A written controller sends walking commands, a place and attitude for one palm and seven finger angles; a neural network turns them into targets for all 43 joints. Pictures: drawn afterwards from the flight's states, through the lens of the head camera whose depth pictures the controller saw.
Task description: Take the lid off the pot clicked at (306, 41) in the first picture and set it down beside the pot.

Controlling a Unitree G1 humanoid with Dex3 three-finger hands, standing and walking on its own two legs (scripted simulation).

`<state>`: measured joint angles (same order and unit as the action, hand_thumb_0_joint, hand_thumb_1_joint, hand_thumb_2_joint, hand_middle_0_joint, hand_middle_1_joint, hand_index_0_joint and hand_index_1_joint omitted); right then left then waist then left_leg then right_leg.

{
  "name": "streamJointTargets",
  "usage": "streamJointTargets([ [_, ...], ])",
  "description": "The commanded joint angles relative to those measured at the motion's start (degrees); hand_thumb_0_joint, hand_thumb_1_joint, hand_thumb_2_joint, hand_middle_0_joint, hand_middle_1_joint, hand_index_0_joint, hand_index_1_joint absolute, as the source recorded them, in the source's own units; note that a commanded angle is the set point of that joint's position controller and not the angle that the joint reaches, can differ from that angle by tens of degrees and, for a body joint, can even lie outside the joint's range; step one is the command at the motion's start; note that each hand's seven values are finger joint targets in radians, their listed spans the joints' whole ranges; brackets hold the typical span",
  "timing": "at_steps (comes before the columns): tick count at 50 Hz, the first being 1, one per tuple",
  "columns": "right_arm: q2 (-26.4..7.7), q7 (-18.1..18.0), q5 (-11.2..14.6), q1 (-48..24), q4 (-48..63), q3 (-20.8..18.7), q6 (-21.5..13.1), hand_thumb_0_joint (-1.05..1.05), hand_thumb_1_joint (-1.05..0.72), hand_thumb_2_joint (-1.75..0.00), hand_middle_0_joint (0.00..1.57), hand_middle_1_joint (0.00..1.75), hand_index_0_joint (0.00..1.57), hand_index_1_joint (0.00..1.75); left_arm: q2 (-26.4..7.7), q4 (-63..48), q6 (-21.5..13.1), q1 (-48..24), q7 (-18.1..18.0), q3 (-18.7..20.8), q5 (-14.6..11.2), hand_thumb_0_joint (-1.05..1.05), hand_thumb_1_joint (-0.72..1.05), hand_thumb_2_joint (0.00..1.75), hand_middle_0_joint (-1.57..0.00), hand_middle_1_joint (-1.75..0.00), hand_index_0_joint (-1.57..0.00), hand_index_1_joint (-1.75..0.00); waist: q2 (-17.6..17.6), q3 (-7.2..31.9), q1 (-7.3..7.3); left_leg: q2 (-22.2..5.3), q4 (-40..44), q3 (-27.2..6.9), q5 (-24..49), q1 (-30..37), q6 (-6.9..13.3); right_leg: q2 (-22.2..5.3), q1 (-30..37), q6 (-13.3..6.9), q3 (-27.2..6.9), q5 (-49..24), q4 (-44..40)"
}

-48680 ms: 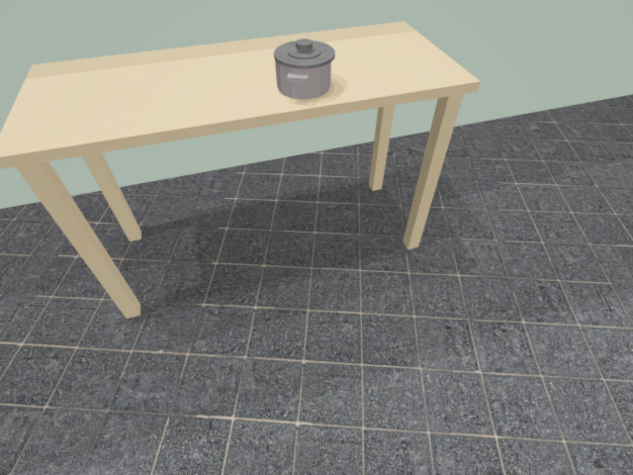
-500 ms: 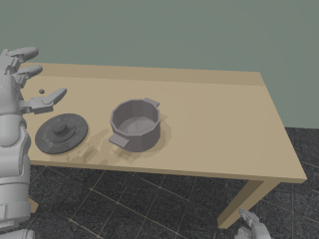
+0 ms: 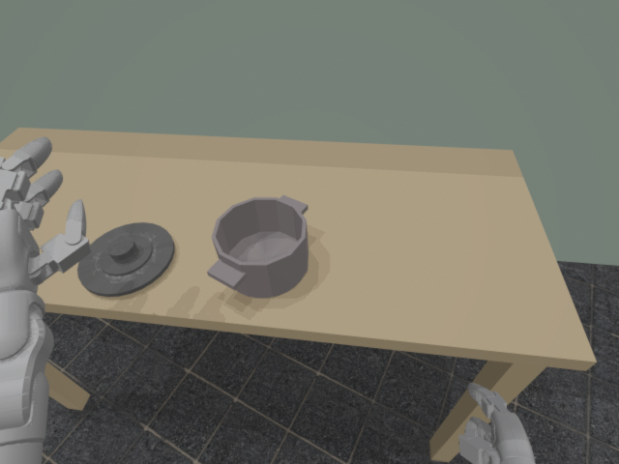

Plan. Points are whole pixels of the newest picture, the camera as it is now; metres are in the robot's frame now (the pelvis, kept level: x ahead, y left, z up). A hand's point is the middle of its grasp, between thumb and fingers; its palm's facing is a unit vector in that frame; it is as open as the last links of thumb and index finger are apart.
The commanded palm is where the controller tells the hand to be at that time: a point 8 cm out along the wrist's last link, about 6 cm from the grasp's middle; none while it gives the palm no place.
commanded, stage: draw the hand back to the body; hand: left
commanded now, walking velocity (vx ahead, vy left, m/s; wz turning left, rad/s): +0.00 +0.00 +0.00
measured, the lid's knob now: (122, 248) +0.43 +0.37 +0.00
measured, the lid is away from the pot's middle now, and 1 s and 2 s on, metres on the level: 0.24 0.24 0.24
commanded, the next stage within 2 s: step back with the hand held close in 0.90 s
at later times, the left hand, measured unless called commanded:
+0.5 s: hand (32, 311) +0.20 +0.28 +0.18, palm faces +0.42 -0.85 -0.32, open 7.4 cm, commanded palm +0.15 +0.31 +0.19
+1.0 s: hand out of the picture +0.16 +0.29 +0.17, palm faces +0.42 -0.84 -0.35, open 7.4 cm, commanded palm +0.11 +0.33 +0.19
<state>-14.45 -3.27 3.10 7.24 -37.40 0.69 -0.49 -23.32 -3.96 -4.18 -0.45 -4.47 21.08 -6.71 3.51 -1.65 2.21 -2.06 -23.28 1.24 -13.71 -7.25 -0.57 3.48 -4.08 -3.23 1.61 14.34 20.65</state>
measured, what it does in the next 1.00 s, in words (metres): shifts its weight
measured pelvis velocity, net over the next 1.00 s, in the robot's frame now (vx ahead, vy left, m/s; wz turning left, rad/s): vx -0.02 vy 0.05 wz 0.01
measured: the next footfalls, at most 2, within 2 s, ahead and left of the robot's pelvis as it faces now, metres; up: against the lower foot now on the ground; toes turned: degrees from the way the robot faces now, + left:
none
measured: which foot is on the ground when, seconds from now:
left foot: down 0.00-1.00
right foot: down 0.00-1.00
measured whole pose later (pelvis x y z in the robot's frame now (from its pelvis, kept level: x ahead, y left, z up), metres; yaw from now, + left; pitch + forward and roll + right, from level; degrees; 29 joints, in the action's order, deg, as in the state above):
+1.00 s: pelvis -0.02 +0.05 +0.00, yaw +1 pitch -4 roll -2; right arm -11.8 -2.9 1.0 8.6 -36.6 2.1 -4.3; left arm -20.0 -31.3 -5.6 29.3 -5.9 17.3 -5.2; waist 2.5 -1.7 4.3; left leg 0.8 -25.2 1.5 -13.3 -7.8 2.7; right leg 0.5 -3.1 0.3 1.6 12.6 19.8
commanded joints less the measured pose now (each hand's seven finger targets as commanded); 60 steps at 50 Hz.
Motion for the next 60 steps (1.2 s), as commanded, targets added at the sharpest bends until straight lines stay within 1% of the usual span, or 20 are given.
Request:
streamJointTargets([
  [1, -6.2, -0.3, -0.2, -6.5, 8.8, -2.0, -2.9, 0.0, -0.9, -0.9, 0.2, 0.3, 0.2, 0.3, -13.5, -12.3, -3.2, -9.3, -1.0, 6.3, -0.6, 0.0, 0.88, 0.89, -0.2, -0.31, -0.2, -0.31, -2.8, 9.9, -0.23, 1.4, -0.6, 1.6, 13.9, 6.8, 4.0, -3.9, -1.2, 3.4, -2.1, -24.0, -2.9],
  [5, -5.8, -0.4, -0.4, -7.3, 9.3, -1.6, -4.2, 0.0, -0.9, -0.9, 0.2, 0.3, 0.2, 0.3, -13.2, -20.0, -4.3, -8.9, -1.3, 5.4, -0.5, 0.0, 0.9, 0.9, -0.2, -0.3, -0.2, -0.3, 1.9, 11.4, 0.25, 1.3, -0.3, 1.1, 14.7, 8.9, 3.9, -3.7, -1.3, 2.8, -1.9, -22.0, -3.3],
  [9, -5.9, -0.6, -0.7, -7.2, 8.9, -1.8, -4.2, 0.0, -0.9, -0.9, 0.2, 0.3, 0.2, 0.3, -13.3, -18.6, -4.1, -2.9, -1.5, 7.3, -0.8, 0.0, 0.9, 0.9, -0.2, -0.3, -0.2, -0.3, -2.9, 9.2, 0.6, 1.1, 0.2, 0.9, 13.0, 7.3, 3.9, -3.5, -1.7, 2.8, -1.6, -19.5, -3.8],
  [12, -5.6, -0.7, -0.8, -7.7, 9.1, -1.7, -4.3, 0.0, -0.9, -0.9, 0.2, 0.3, 0.2, 0.3, -10.7, -19.3, -4.3, -0.5, -1.2, 5.0, -0.8, 0.0, 0.9, 0.9, -0.2, -0.3, -0.2, -0.3, -1.6, 6.7, 0.21, 1.0, 0.5, 1.0, 10.8, 7.1, 3.8, -3.5, -3.7, 2.6, -1.5, -15.7, -4.9],
  [15, -5.4, -0.6, -0.9, -8.0, 9.6, -1.6, -5.1, 0.0, -0.9, -0.9, 0.2, 0.3, 0.2, 0.3, -10.1, -24.8, -5.0, 1.9, -1.2, 4.0, -0.6, 0.0, 0.9, 0.9, -0.2, -0.3, -0.2, -0.3, 2.2, 8.4, 0.59, 1.0, 0.8, 0.6, 11.0, 8.5, 3.6, -3.5, -3.1, 2.3, -1.4, -14.5, -4.9],
  [17, -5.5, -0.5, -1.2, -7.8, 9.8, -1.7, -5.7, 0.0, -0.9, -0.9, 0.2, 0.3, 0.2, 0.3, -11.2, -28.7, -5.9, 3.7, -1.7, 5.1, -0.4, 0.0, 0.9, 0.9, -0.2, -0.3, -0.2, -0.3, 1.9, 9.6, 0.76, 0.9, 1.1, 0.2, 11.1, 8.6, 3.5, -3.3, -2.6, 2.1, -1.0, -14.1, -4.7],
  [22, -5.3, -0.5, -1.5, -7.4, 9.2, -1.7, -5.5, 0.0, -0.9, -0.9, 0.2, 0.3, 0.2, 0.3, -9.3, -25.7, -5.3, 11.4, -1.7, 5.2, -0.4, 0.0, 0.9, 0.9, -0.2, -0.3, -0.2, -0.3, -2.7, 5.0, 0.79, 0.5, 1.9, -0.3, 10.1, 6.0, 3.3, -2.9, -3.9, 2.0, -0.1, -12.1, -5.0],
  [25, -5.0, -0.3, -1.4, -7.8, 10.0, -1.6, -5.7, 0.0, -0.9, -0.9, 0.2, 0.3, 0.2, 0.3, -7.8, -30.6, -5.5, 13.0, -1.2, 3.2, -0.1, 0.0, 0.9, 0.9, -0.2, -0.3, -0.2, -0.3, 1.6, 5.1, 0.87, 0.4, 2.1, -0.4, 8.9, 6.7, 3.1, -3.0, -4.2, 1.9, -0.3, -10.5, -5.3],
  [28, -4.9, -0.1, -1.6, -7.8, 10.4, -1.5, -6.6, 0.0, -0.9, -0.9, 0.2, 0.3, 0.2, 0.3, -7.5, -35.5, -6.1, 15.7, -1.5, 2.2, 0.4, 0.0, 0.9, 0.9, -0.2, -0.3, -0.2, -0.3, 2.4, 5.7, 0.97, 0.2, 2.5, -1.2, 8.3, 6.5, 2.9, -2.8, -4.0, 1.6, 0.0, -9.1, -5.0],
  [31, -5.1, 0.1, -1.8, -7.2, 10.0, -1.5, -6.5, 0.0, -0.9, -0.9, 0.2, 0.3, 0.2, 0.3, -8.8, -34.5, -5.7, 20.3, -1.9, 4.6, 0.2, 0.0, 0.9, 0.9, -0.2, -0.3, -0.2, -0.3, -0.7, 3.8, 1.05, 0.1, 2.9, -1.8, 6.8, 4.6, 2.7, -2.7, -4.2, 1.6, 0.3, -7.5, -5.2],
  [37, -4.6, 0.4, -2.0, -7.3, 10.8, -1.4, -7.1, 0.0, -0.9, -0.9, 0.2, 0.3, 0.2, 0.3, -6.1, -40.8, -6.1, 25.7, -1.6, 1.9, 1.0, 0.0, 0.9, 0.9, -0.2, -0.3, -0.2, -0.3, 3.1, 4.7, 1.11, -0.2, 2.9, -2.2, 6.6, 4.4, 2.4, -2.7, -4.2, 1.3, 0.5, -7.3, -4.5],
  [43, -4.7, -0.4, -2.1, -6.8, 10.1, -1.3, -6.8, 0.0, -0.9, -0.9, 0.2, 0.3, 0.2, 0.3, -6.8, -37.9, -5.0, 24.4, -2.6, 3.2, 1.0, 0.0, 0.9, 0.9, -0.2, -0.3, -0.2, -0.3, -0.3, 2.4, 0.92, -0.2, 3.3, -2.7, 4.3, 3.0, 2.4, -2.5, -4.7, 1.3, 0.6, -5.5, -4.7],
  [47, -4.7, 0.0, -2.2, -6.9, 10.5, -1.1, -7.2, 0.0, -0.9, -0.9, 0.2, 0.3, 0.2, 0.3, -5.0, -40.2, -5.2, 24.5, -2.3, 0.9, 1.5, 0.0, 0.9, 0.9, -0.2, -0.3, -0.2, -0.3, 1.7, 3.8, 0.88, -0.2, 3.4, -3.4, 4.8, 3.6, 2.2, -2.5, -4.4, 1.2, 0.7, -6.0, -4.0],
  [50, -4.9, 0.1, -2.4, -6.5, 10.6, -1.1, -7.3, 0.0, -0.9, -0.9, 0.2, 0.3, 0.2, 0.3, -6.2, -41.6, -5.1, 25.3, -2.5, 1.8, 1.5, 0.0, 0.9, 0.9, -0.2, -0.3, -0.2, -0.3, 1.6, 5.2, 1.35, -0.3, 3.4, -3.7, 7.4, 3.9, 2.0, -2.4, -3.0, 1.2, 0.8, -7.8, -3.4],
  [51, -5.6, 0.1, -1.8, -5.8, 14.5, 0.0, -5.6, 0.0, -0.9, -0.9, 0.2, 0.3, 0.2, 0.3, -16.8, -45.3, -8.3, 14.8, -3.2, 13.6, 0.8, 0.0, 0.9, 0.9, -0.2, -0.3, -0.2, -0.3, 5.0, -1.0, 0.46, -1.4, 2.5, -4.1, 0.2, -1.5, 3.5, -5.0, -6.8, 1.5, -3.7, -8.8, -4.1],
  [52, -4.2, -0.2, -2.2, -6.0, 12.4, -0.1, -5.3, 0.0, -0.9, -0.9, 0.2, 0.3, 0.2, 0.3, -14.7, -46.1, -9.6, 15.5, -2.9, 11.6, 1.5, 0.0, 0.9, 0.9, -0.2, -0.3, -0.2, -0.3, 0.8, 0.6, 0.41, -1.2, 1.3, -4.9, -0.4, -2.9, 3.9, -6.3, -6.7, 1.3, -5.2, -10.4, -4.2],
  [53, -4.3, -0.4, -2.4, -4.9, 11.3, -0.4, -4.8, 0.0, -0.9, -0.9, 0.2, 0.3, 0.2, 0.3, -11.7, -40.1, -9.1, 23.5, -2.6, 9.5, 1.4, 0.0, 0.9, 0.9, -0.2, -0.3, -0.2, -0.3, -4.0, -0.4, -0.33, -1.2, -0.6, -4.9, 1.0, -2.8, 4.1, -7.6, -8.6, 1.2, -6.4, -11.4, -4.9],
  [55, -4.6, 0.0, -2.3, -3.4, 12.2, -1.4, -3.4, 0.0, -0.9, -0.9, 0.2, 0.3, 0.2, 0.3, -6.2, -36.2, -7.5, 30.2, -1.4, 4.9, 1.9, 0.0, 0.9, 0.9, -0.2, -0.3, -0.2, -0.3, -7.9, 3.0, -1.08, -1.8, -3.6, -4.3, 6.4, -0.6, 4.1, -9.2, -9.1, 1.5, -7.0, -15.4, -3.6],
  [57, -5.1, 0.1, -2.1, -3.3, 13.1, -2.0, -2.6, 0.0, -0.9, -0.9, 0.2, 0.3, 0.2, 0.3, -4.8, -36.5, -7.6, 32.5, -0.8, 3.5, 2.0, 0.0, 0.9, 0.9, -0.2, -0.3, -0.2, -0.3, -3.9, 6.2, -1.36, -2.7, -3.9, -3.9, 10.6, 0.2, 4.2, -9.5, -8.7, 1.9, -6.1, -17.8, -1.2],
  [60, -5.8, -0.1, -1.9, -3.2, 14.6, -2.8, -1.3, 0.0, -0.9, -0.9, 0.2, 0.3, 0.2, 0.3, -6.9, -41.9, -7.7, 33.6, -1.1, 4.6, 2.3, 0.0, 0.9, 0.9, -0.2, -0.3, -0.2, -0.3, 0.1, 8.7, -1.11, -4.5, -2.7, -5.1, 17.3, -1.4, 4.5, -8.1, -7.6, 2.7, -3.6, -18.0, 2.6],
])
